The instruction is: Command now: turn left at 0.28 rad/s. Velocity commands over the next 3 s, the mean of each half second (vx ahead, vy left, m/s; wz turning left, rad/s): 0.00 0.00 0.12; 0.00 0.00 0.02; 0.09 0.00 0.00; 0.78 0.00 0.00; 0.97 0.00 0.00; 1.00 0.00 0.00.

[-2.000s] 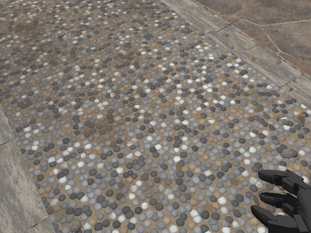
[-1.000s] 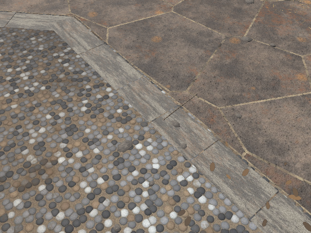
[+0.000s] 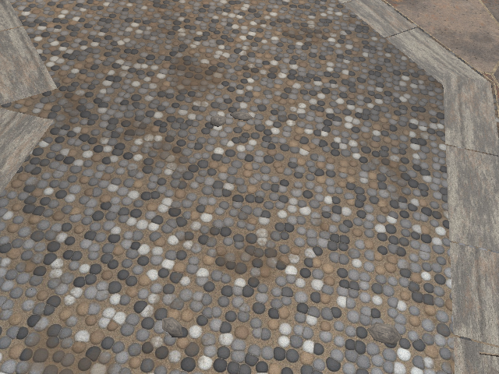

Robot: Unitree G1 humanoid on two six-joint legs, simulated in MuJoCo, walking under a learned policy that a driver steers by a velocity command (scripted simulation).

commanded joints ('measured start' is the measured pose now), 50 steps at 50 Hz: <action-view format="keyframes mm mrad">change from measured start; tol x4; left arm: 1 9 72 20 -46 5 -2 12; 7 -43 21 -14 -59 -3 -6 -4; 11 12 17 -22 -30 0 -14 -13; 14 2 111 -6 -10 10 -22 -11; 16 -17 35 -24 -11 10 -32 -19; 20 -8 23 -34 12 11 -50 -14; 50 40 15 -57 233 2 -48 6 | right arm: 1 -81 -117 -26 -65 5 -35 -14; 11 -59 -91 -13 22 21 -28 -5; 14 41 -63 -8 54 -5 -53 2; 17 -76 -78 -15 58 0 -36 -9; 50 -9 -54 -26 373 16 -22 -44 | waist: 1 15 185 -129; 10 -18 182 -98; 12 4 121 -106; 14 -71 -101 -132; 16 -12 -45 -97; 28 -7 37 -55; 50 -8 35 -27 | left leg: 1 96 200 -175 -198 433 175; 4 137 176 -147 -181 419 168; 10 111 196 -231 -145 346 194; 13 8 75 -164 -83 153 66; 15 76 7 -79 -98 75 1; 33 132 14 -76 -103 195 -9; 50 148 9 -53 -126 207 -17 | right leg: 1 -25 -2 49 139 96 23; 4 29 -13 57 -59 135 29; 9 177 2 37 -332 56 10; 10 225 7 31 -429 116 0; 11 304 10 28 -580 265 -15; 12 396 -22 73 -627 412 -32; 13 473 -103 141 -580 634 -63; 15 344 -67 110 -563 384 -105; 18 301 -45 90 -579 314 -73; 50 326 4 53 -613 308 -76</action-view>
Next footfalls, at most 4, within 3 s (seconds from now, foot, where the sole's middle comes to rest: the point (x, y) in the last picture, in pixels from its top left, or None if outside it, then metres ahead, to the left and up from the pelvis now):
0.24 right None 0.04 -0.14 -0.78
1.64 left None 0.10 0.14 -0.78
2.12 right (271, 319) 0.60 -0.08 -0.78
2.62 left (197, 181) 1.07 0.16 -0.78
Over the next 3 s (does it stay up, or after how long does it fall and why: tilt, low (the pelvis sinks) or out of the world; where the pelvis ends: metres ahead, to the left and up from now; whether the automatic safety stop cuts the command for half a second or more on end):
stays up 1.18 0.07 -0.01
